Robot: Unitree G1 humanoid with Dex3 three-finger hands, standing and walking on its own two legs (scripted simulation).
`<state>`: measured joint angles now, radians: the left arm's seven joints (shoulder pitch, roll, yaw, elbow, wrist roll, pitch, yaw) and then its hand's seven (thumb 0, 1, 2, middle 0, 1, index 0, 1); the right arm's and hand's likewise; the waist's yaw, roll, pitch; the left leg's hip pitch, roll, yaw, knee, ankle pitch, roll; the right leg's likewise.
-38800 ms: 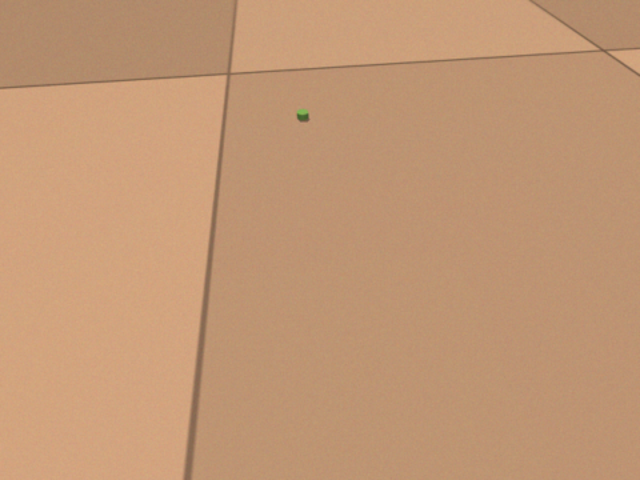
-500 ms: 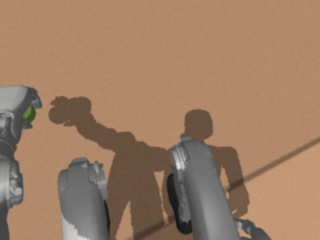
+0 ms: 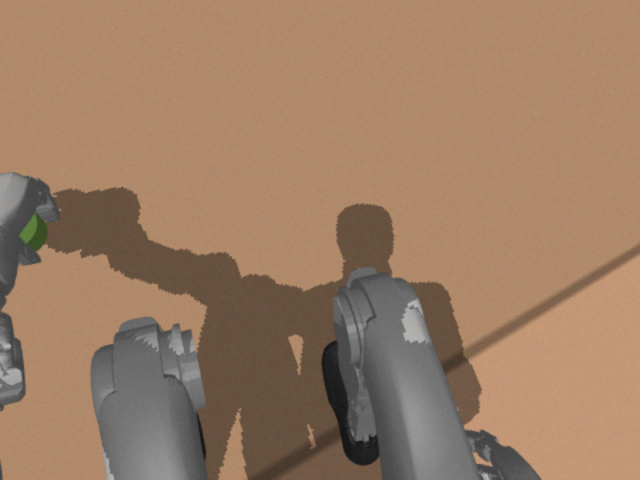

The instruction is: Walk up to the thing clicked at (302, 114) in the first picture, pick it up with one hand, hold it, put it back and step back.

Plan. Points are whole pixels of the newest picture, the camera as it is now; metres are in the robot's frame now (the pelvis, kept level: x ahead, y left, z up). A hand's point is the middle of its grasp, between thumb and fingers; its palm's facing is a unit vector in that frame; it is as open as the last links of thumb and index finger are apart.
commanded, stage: lower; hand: left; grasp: from above
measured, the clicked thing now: (11, 229) +0.46 +0.31 -0.22
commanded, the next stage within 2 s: rest in 0.06 s
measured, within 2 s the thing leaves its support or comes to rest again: rests again in 0.70 s
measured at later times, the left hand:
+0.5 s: hand (34, 236) +0.45 +0.30 -0.25, palm faces -0.46 -0.15 -0.87, open 7.2 cm
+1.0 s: hand (43, 239) +0.45 +0.29 -0.27, palm faces -0.45 -0.15 -0.88, open 7.1 cm
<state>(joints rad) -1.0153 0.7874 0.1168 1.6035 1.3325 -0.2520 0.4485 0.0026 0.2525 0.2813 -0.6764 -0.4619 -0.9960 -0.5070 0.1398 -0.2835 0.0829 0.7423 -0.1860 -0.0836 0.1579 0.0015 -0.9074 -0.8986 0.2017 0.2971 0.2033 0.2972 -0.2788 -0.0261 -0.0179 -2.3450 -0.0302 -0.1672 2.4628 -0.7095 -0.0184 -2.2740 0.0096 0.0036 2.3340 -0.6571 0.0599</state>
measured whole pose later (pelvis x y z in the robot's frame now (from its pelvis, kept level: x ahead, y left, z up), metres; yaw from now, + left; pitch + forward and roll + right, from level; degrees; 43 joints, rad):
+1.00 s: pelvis +0.00 +0.01 -0.03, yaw -5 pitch +28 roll -15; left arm -1.02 0.97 0.20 1.80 1.39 -0.27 0.66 -0.01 0.26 0.25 -0.70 -0.44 -1.02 -0.47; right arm 0.08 -0.32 0.22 0.73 -0.32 -0.20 0.28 0.00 -0.90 -0.90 0.20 0.30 0.20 0.30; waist -0.37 -0.11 0.11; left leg -2.37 -0.02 -0.25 2.62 -0.76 0.00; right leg -2.26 0.05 -0.06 2.41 -0.67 0.07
